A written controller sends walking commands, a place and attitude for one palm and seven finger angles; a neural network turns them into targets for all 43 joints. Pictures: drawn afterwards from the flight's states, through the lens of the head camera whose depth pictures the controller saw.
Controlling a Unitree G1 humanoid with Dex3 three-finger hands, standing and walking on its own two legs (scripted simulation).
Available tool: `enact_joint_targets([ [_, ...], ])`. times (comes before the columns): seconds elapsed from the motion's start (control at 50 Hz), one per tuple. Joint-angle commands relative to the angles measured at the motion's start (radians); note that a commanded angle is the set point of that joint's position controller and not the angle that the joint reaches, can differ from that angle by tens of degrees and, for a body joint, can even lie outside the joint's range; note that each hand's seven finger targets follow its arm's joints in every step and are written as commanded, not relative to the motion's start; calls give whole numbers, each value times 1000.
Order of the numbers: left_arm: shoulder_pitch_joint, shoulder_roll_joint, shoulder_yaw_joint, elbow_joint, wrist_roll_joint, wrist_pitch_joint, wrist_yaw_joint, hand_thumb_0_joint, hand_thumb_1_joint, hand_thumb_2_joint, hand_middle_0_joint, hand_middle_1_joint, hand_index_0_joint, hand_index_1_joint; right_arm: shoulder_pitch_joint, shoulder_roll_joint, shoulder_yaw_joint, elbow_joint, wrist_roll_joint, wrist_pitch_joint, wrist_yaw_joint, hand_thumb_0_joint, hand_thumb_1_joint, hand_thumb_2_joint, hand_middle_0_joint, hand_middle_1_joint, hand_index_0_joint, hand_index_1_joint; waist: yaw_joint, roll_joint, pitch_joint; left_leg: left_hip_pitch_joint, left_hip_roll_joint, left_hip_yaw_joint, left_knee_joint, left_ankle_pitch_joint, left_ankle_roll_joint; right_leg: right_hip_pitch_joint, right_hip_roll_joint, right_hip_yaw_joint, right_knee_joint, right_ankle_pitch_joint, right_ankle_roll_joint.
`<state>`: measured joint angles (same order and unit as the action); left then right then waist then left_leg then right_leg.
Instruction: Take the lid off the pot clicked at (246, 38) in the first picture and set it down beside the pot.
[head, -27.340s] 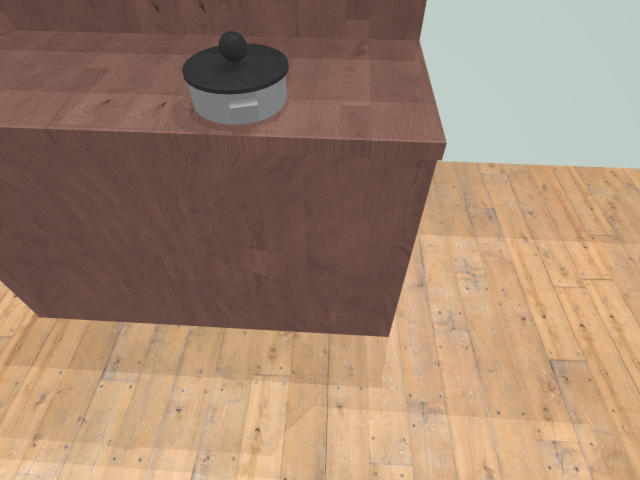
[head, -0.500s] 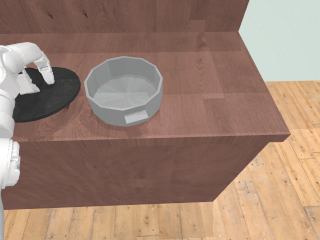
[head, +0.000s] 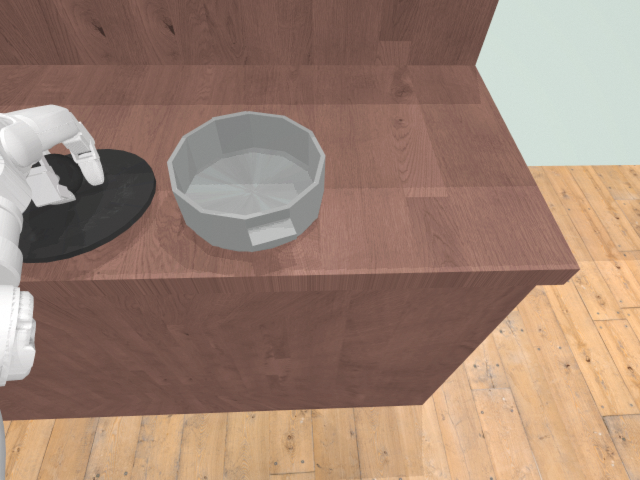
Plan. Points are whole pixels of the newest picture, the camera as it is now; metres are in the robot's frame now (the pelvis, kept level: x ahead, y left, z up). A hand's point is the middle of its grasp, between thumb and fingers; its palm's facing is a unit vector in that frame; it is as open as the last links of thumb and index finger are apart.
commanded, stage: lower the lid onto the table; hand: left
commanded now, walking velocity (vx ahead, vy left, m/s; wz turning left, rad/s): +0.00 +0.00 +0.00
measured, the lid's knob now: (57, 175) +0.47 +0.32 +0.12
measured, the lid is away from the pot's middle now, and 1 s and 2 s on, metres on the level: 0.23 0.24 0.24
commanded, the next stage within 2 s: open the fingers wide in 0.10 s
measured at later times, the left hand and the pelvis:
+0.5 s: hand (59, 185) +0.45 +0.31 +0.12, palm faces -0.37 -0.07 -0.93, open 6.6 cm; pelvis +0.00 +0.01 +0.00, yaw -1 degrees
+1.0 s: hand (58, 176) +0.45 +0.30 +0.13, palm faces -0.36 -0.08 -0.93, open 9.5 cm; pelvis +0.00 +0.00 +0.00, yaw -1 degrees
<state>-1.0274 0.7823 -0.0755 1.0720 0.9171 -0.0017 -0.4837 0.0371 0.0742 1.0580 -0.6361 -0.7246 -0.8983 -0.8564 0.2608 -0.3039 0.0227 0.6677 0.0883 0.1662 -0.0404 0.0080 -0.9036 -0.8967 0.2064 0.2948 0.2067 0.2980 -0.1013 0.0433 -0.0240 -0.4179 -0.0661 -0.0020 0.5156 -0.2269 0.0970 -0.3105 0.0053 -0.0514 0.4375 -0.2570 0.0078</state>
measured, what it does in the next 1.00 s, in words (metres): stands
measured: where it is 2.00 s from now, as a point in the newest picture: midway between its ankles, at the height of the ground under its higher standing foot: outside the picture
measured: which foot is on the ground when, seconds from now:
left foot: down 0.00-1.00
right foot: down 0.00-1.00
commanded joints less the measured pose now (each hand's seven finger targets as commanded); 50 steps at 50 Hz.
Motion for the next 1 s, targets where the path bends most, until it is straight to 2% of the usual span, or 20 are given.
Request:
enact_joint_targets([
  [0.0,-506,358,84,-130,22,-2,62,0,445,1253,-829,-809,-1015,-905,56,-173,-56,-74,2,-20,-14,0,-900,-900,200,300,200,300,-14,72,-372,332,28,-84,-9,312,-17,-54,56,7,-17,215,-54],
  [0.04,-514,264,10,-124,12,-1,59,0,445,1253,-829,-809,-1015,-905,56,-173,-58,-75,5,-21,-13,0,-900,-900,200,300,200,300,-24,103,-357,358,32,-97,-5,335,-24,-101,57,-2,-17,194,-59],
  [0.12,-576,325,55,-161,23,-8,70,0,445,1253,-829,-809,-1015,-905,70,-176,-59,-77,1,-20,-19,0,-900,-900,200,300,200,300,-22,98,-420,373,34,-105,-1,308,-22,-92,60,5,-8,185,-56],
  [0.18,-483,283,46,-155,12,-19,67,0,445,1253,-829,-809,-1015,-905,77,-169,-62,-85,-2,-18,-16,0,-900,-900,200,300,200,300,-19,83,-437,394,37,-110,19,396,-25,-104,61,3,1,208,-52],
  [0.2,-466,349,113,-339,25,-88,87,0,433,1240,-818,-809,-999,-902,77,-171,-65,-99,-14,-3,-23,0,-900,-900,200,300,200,300,2,60,-477,410,53,-105,24,427,-24,-100,64,4,2,198,-51],
  [0.24,-377,299,93,-279,22,-124,102,0,409,1212,-795,-810,-967,-898,58,-164,-60,-107,-13,10,-30,0,-900,-900,200,300,200,300,-3,86,-437,408,52,-101,39,480,-30,-127,66,-1,11,202,-58],
  [0.28,-398,261,68,-246,2,-128,90,0,385,1184,-772,-811,-934,-894,63,-167,-66,-86,-10,29,-30,0,-900,-900,200,300,200,300,-20,49,-341,351,61,-110,21,344,-24,-180,65,-6,1,137,-52],
  [0.34,-417,419,189,-331,0,-130,122,0,347,1146,-739,-809,-887,-885,51,-174,-62,-110,-6,39,-26,0,-900,-900,200,300,200,300,14,128,-439,373,49,-99,19,412,-28,-100,61,0,15,180,-65],
  [0.36,-467,425,191,-401,11,-138,131,0,334,1134,-728,-807,-872,-881,56,-162,-63,-116,-11,35,-25,0,-900,-900,200,300,200,300,14,179,-499,427,54,-113,22,487,-41,-100,62,2,20,196,-62],
  [0.4,-414,397,186,-384,18,-137,139,0,308,1111,-707,-804,-842,-873,52,-156,-64,-115,-14,35,-21,0,-900,-900,200,300,200,300,13,198,-497,468,64,-127,35,569,-55,-131,64,-2,13,192,-61],
  [0.44,-330,356,171,-316,2,-122,136,0,280,1091,-688,-797,-813,-862,56,-162,-67,-108,-9,38,-15,0,-900,-900,200,300,200,300,8,149,-441,440,70,-122,29,548,-53,-141,65,-5,0,182,-59],
  [0.5,-392,341,140,-286,-8,-100,130,0,235,1068,-663,-781,-774,-838,46,-164,-63,-101,-5,48,-17,0,-900,-900,200,300,200,300,-3,60,-387,343,55,-102,-3,325,-22,-111,60,3,-15,145,-54],
  [0.54,-465,301,99,-383,-14,-106,130,0,204,1054,-647,-768,-749,-821,31,-165,-69,-112,0,39,-21,0,-900,-900,200,300,200,300,-9,105,-431,422,59,-111,0,376,-26,-127,59,2,-16,151,-58],
  [0.56,-449,354,140,-361,2,-106,136,0,189,1046,-638,-762,-736,-812,48,-165,-67,-105,-5,38,-23,0,-900,-900,200,300,200,300,-3,107,-444,432,60,-125,1,384,-32,-130,63,2,-12,143,-57],
  [0.64,-413,332,121,-280,0,-97,132,0,129,1014,-605,-739,-684,-780,43,-165,-60,-99,-2,40,-32,0,-900,-900,200,300,200,300,-3,81,-402,372,48,-100,-9,322,-26,-108,60,2,-17,147,-61],
  [0.66,-423,368,150,-294,7,-98,137,0,114,1007,-597,-733,-671,-771,42,-163,-59,-98,-5,41,-32,0,-900,-900,200,300,200,300,4,83,-422,368,50,-99,-11,317,-26,-91,57,8,-13,151,-59],
  [0.74,-429,220,27,-243,3,-81,122,0,53,979,-567,-704,-622,-733,36,-160,-60,-88,2,40,-31,0,-900,-900,200,300,200,300,-22,85,-353,385,54,-108,-5,333,-30,-159,63,-2,-22,135,-60],
  [0.82,-434,356,121,-240,14,-79,128,0,-11,955,-539,-670,-576,-689,41,-165,-53,-96,-1,43,-36,0,-900,-900,200,300,200,300,0,57,-403,317,36,-83,-9,286,-21,-67,58,11,-8,170,-61],
  [0.9,-407,344,125,-314,12,-93,122,0,-71,925,-507,-644,-526,-654,31,-157,-56,-112,-5,47,-28,0,-900,-900,200,300,200,300,7,101,-453,383,47,-95,15,444,-30,-69,59,9,3,213,-57],
  [0.98,-292,316,119,-177,-3,-79,107,0,-134,901,-480,-609,-480,-609,35,-160,-55,-102,-2,55,-24,0,-900,-900,200,300,200,300,2,23,-345,292,46,-64,21,379,-21,-83,62,6,1,206,-50],
])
